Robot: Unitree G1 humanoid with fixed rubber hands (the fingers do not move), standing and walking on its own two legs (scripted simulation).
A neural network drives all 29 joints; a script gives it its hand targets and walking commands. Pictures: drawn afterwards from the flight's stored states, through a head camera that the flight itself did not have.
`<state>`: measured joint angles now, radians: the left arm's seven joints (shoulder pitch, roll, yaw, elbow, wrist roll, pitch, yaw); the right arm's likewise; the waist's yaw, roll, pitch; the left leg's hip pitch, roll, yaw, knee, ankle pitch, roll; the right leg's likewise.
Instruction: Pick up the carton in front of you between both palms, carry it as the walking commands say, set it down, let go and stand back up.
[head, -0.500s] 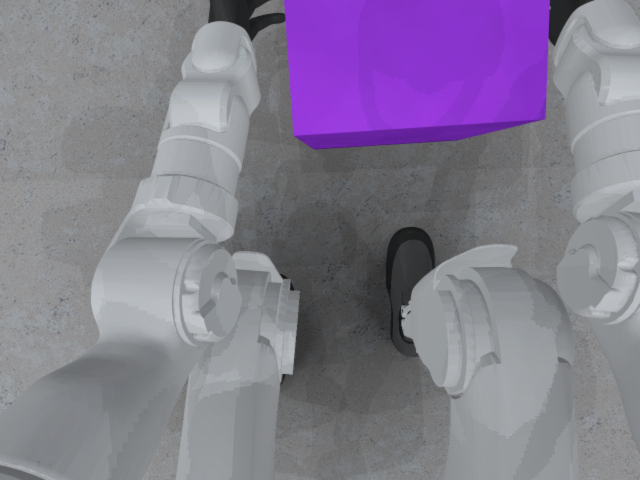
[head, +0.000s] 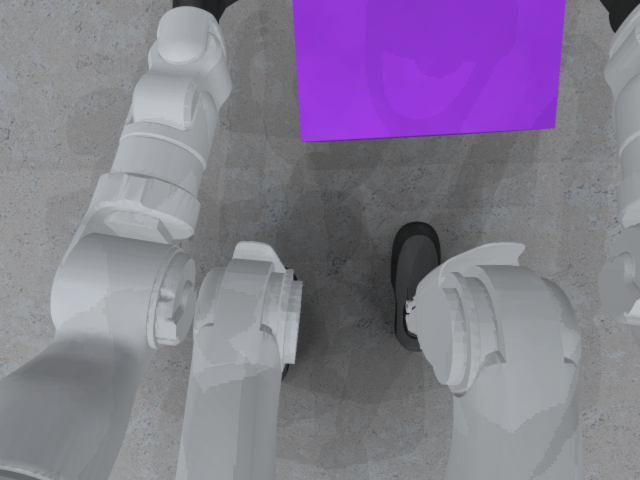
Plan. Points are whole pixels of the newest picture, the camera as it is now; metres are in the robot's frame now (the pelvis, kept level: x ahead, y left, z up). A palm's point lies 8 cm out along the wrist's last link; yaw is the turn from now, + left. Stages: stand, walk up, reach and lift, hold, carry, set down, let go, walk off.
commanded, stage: set down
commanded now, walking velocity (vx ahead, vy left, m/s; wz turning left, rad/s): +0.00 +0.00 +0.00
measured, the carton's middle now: (403, 42) +0.52 -0.10 -0.25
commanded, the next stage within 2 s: let go in 0.94 s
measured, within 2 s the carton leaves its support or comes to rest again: neither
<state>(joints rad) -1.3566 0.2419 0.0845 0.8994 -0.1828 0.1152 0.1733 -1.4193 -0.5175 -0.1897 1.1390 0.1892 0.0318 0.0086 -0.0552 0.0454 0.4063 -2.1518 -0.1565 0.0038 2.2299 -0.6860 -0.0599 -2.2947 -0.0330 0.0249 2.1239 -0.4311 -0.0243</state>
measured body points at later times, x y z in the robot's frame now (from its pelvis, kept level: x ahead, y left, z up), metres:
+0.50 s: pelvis +0.02 -0.01 +0.12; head +0.34 -0.06 +0.42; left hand +0.56 +0.09 +0.00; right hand +0.53 -0.30 +0.00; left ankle +0.09 +0.12 -0.34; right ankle +0.15 -0.12 -0.34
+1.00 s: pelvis +0.05 -0.02 +0.26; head +0.34 -0.07 +0.59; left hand +0.56 +0.10 +0.15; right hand +0.52 -0.31 +0.15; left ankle +0.09 +0.12 -0.34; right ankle +0.15 -0.12 -0.34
